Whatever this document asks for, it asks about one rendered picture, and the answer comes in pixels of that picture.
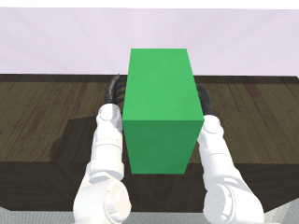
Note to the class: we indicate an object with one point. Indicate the robot right hand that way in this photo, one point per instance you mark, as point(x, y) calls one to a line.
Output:
point(205, 100)

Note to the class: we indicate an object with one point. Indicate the left robot upper arm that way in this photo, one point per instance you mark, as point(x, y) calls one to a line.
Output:
point(105, 202)

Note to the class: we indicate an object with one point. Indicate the left robot forearm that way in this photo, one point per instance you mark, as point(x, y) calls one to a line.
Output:
point(106, 159)

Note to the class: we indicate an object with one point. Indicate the pedestal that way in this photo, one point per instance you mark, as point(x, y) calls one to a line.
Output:
point(47, 124)

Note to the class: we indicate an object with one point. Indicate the robot left hand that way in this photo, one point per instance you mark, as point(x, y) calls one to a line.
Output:
point(112, 94)

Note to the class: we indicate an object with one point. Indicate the carton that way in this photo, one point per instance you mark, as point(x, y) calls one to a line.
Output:
point(162, 115)

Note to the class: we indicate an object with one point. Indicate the right robot upper arm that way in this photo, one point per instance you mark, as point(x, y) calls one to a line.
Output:
point(225, 204)

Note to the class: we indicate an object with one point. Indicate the right robot forearm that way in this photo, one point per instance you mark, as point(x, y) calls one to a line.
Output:
point(215, 157)

